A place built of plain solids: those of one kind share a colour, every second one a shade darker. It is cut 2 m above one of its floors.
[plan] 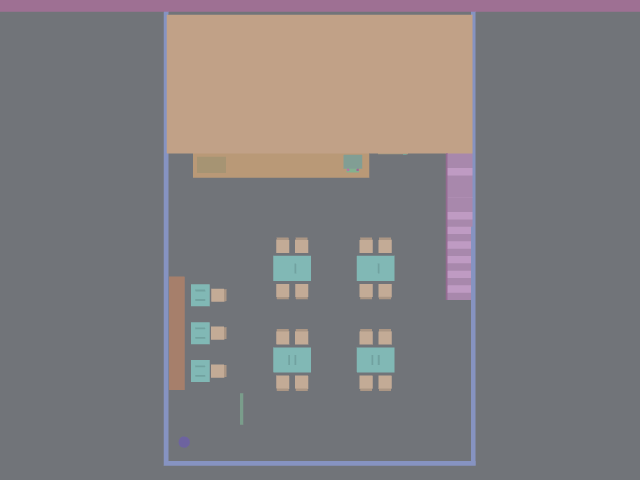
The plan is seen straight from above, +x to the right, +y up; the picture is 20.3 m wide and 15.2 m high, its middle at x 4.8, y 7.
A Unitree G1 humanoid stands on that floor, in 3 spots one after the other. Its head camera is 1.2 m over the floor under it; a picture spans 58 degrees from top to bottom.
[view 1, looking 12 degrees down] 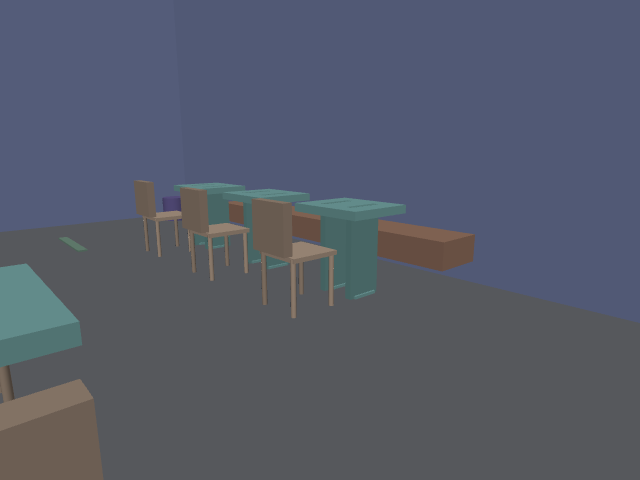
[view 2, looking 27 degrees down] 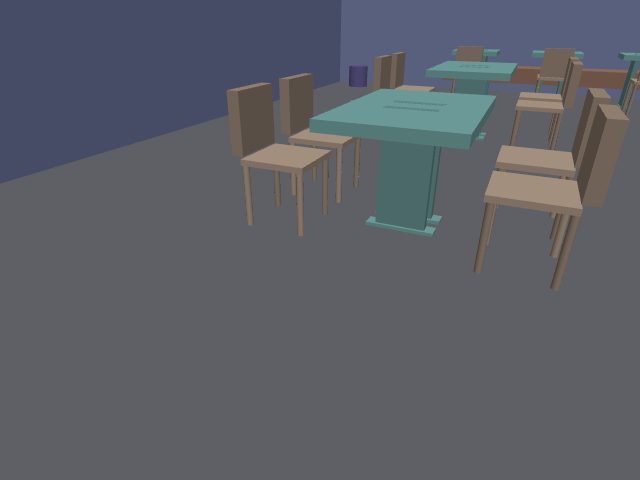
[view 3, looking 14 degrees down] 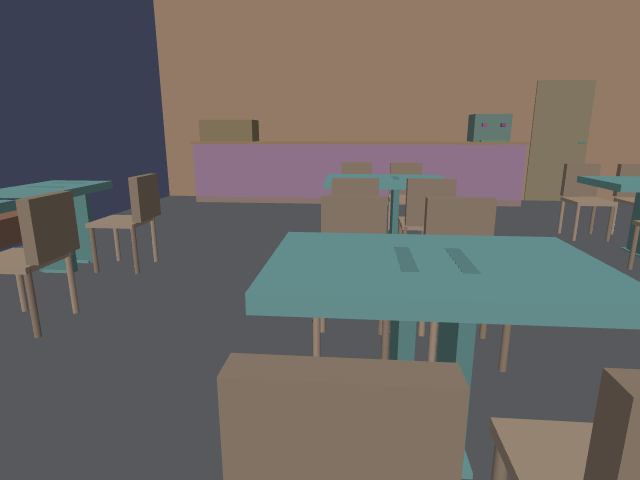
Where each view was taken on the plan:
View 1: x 3.57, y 7.73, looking -132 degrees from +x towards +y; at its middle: bench_upholstered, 4.66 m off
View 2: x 9.17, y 3.80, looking -155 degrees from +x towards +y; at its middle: ground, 2.64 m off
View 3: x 3.64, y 1.65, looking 95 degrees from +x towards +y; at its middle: meeting_table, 1.87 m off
